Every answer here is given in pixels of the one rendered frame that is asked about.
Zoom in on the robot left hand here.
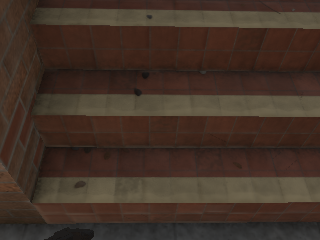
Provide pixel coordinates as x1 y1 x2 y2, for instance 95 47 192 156
45 227 95 240

